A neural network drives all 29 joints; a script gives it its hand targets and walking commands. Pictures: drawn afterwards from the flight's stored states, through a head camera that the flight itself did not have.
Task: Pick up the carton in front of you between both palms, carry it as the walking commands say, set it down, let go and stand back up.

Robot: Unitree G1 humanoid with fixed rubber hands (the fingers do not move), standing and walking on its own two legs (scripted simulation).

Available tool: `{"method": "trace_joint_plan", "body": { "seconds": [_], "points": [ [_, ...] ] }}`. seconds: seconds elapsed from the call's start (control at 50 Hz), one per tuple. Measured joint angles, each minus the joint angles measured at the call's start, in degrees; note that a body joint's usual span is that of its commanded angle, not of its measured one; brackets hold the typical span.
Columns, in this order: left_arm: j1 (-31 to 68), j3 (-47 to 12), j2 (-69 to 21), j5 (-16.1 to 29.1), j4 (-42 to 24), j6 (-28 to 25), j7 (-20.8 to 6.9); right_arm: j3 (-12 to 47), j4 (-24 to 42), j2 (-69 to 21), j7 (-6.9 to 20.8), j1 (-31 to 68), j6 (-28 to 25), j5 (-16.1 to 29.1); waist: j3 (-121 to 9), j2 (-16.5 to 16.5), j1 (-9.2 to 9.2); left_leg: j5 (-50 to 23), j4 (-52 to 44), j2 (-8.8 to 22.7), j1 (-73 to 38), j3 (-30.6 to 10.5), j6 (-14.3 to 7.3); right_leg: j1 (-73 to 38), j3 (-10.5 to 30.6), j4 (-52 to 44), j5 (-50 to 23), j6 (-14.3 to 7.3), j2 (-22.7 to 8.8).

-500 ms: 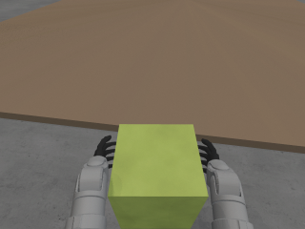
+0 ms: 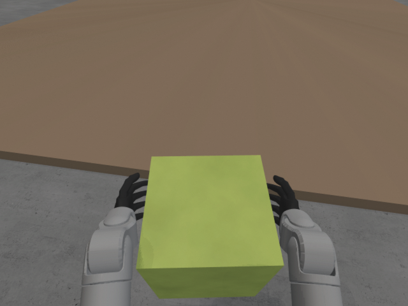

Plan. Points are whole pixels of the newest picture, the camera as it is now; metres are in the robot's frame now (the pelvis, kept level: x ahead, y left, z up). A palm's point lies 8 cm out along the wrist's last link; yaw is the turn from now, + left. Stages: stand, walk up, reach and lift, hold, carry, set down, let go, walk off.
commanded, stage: carry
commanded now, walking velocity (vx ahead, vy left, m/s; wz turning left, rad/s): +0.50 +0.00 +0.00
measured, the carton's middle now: (206, 231) +0.29 +0.01 +0.02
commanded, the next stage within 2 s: none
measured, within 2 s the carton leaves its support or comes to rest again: neither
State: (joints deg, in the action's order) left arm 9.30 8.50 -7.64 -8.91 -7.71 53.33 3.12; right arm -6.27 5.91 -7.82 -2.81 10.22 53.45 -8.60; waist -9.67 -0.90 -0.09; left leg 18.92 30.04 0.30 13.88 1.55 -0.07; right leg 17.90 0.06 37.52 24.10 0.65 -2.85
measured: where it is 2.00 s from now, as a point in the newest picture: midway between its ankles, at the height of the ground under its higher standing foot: (198, 163)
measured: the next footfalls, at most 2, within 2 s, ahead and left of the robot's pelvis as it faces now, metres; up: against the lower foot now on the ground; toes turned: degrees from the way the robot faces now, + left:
right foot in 0.14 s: +0.12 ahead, -0.10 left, +0.00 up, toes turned -8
left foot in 0.50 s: +0.42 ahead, +0.13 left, +0.00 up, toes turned +12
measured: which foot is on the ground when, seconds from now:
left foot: down 0.00-0.16, up 0.18-0.48, down 0.50-1.00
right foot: up 0.00-0.12, down 0.14-0.52, up 0.54-1.00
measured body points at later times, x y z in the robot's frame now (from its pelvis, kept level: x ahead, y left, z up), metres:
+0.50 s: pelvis +0.26 +0.03 -0.01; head +0.24 +0.04 +0.44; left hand +0.50 +0.20 +0.08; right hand +0.51 -0.10 +0.08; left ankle +0.38 +0.12 -0.73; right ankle +0.08 -0.10 -0.73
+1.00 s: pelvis +0.58 +0.04 -0.01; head +0.56 +0.04 +0.44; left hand +0.85 +0.20 +0.12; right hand +0.85 -0.11 +0.11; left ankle +0.38 +0.12 -0.73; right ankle +0.73 -0.05 -0.72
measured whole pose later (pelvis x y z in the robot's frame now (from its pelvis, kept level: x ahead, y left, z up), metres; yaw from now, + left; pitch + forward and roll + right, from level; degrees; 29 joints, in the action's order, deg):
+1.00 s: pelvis +0.58 +0.04 -0.01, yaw +2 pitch +3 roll +0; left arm 7.9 6.0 -7.0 -0.4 -31.7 68.8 8.9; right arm -4.7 31.2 -7.1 -8.7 7.3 68.8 -0.1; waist -5.8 0.3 0.6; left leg 26.8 18.7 1.6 -5.6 10.6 0.5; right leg 31.9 -11.6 31.4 4.1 -3.2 -3.1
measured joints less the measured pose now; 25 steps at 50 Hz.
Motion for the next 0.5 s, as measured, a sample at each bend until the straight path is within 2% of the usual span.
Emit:
{"method": "trace_joint_plan", "body": {
  "seconds": [0.06, 0.14, 0.16, 0.2, 0.24, 0.28, 0.32, 0.42, 0.46, 0.5],
  "points": [
    [-1.9, -0.5, 0.2, 2.3, -5.4, 3.7, 0.9, 1.7, 5.6, 0.2, -1.1, -2.0, 3.9, 1.2, -0.4, 2.0, -0.23, 1.1, -2.9, 1.5, -1.9, 0.1, -0.1, 3.8, -4.3, 2.5, 3.4, -0.4, 1.1],
    [-3.5, -2.7, 0.3, 4.3, -12.1, 8.0, 2.0, 2.8, 15.2, 0.5, -3.1, -5.7, 8.8, 2.9, 0.5, 3.5, 0.41, 3.4, -3.4, 2.9, -4.6, -0.7, 0.9, 2.7, -9.6, -9.2, -5.7, -1.0, 3.1],
    [-3.8, -3.6, 0.3, 4.7, -13.3, 8.8, 2.2, 2.5, 17.5, 0.6, -3.5, -6.8, 9.8, 3.5, 0.5, 3.7, 0.84, 5.2, -0.1, 3.4, -3.8, -0.7, 0.9, 1.6, -10.4, -10.6, -10.6, -2.0, 3.3],
    [-5.0, -5.5, 0.3, 5.1, -14.3, 10.2, 2.7, 1.9, 20.5, 0.6, -4.2, -9.4, 11.8, 5.2, -0.1, 3.3, 1.03, 7.4, 11.8, 3.5, 1.0, 0.8, 0.4, 0.7, -11.5, -9.3, -10.4, -3.4, 2.9],
    [-7.1, -6.2, 0.3, 5.4, -16.0, 12.1, 3.4, 2.1, 21.7, 0.5, -4.6, -10.8, 13.7, 5.9, -0.4, 1.7, 0.81, 8.9, 22.4, 2.8, 6.7, 2.5, -0.2, -1.7, -11.3, -10.6, -7.7, -3.5, 2.1],
    [-9.0, -6.0, 0.3, 5.9, -18.0, 13.7, 4.2, 2.6, 22.1, 0.4, -4.9, -11.4, 15.1, 6.7, -0.5, 0.5, 0.12, 7.4, 25.4, 3.0, 11.3, 4.2, -0.2, -4.9, -10.8, -14.1, -7.6, -2.7, 1.6],
    [-10.1, -5.7, 0.2, 6.5, -19.7, 14.6, 5.1, 3.0, 22.3, 0.4, -5.0, -11.5, 15.7, 7.3, -0.3, -0.3, -0.83, 4.1, 22.1, 3.3, 14.6, 5.2, 0.2, -8.4, -10.2, -17.7, -7.8, -2.1, 1.1],
    [-10.0, -5.4, 0.3, 8.2, -21.3, 15.2, 5.8, 3.1, 23.7, 0.4, -5.2, -12.0, 15.5, 7.9, 0.6, -0.8, -2.55, -5.5, 6.8, 3.5, 18.1, 7.6, 0.2, -16.3, -9.5, -21.4, -4.7, 0.0, -0.2],
    [-9.9, -5.3, 0.3, 8.6, -21.7, 15.4, 6.0, 3.2, 24.4, 0.3, -5.3, -12.4, 15.5, 8.0, 1.0, -0.9, -2.73, -9.2, 2.1, 3.0, 17.1, 9.3, -0.4, -18.9, -9.2, -20.0, -1.6, 1.3, -1.1],
    [-9.7, -5.2, 0.3, 8.8, -22.5, 15.6, 6.1, 3.3, 24.9, 0.4, -5.4, -12.1, 15.6, 8.1, 1.4, -1.0, -2.53, -10.6, -0.6, 2.2, 14.3, 11.4, -1.5, -19.6, -8.7, -13.6, 3.7, 2.4, -2.7]
  ]
}}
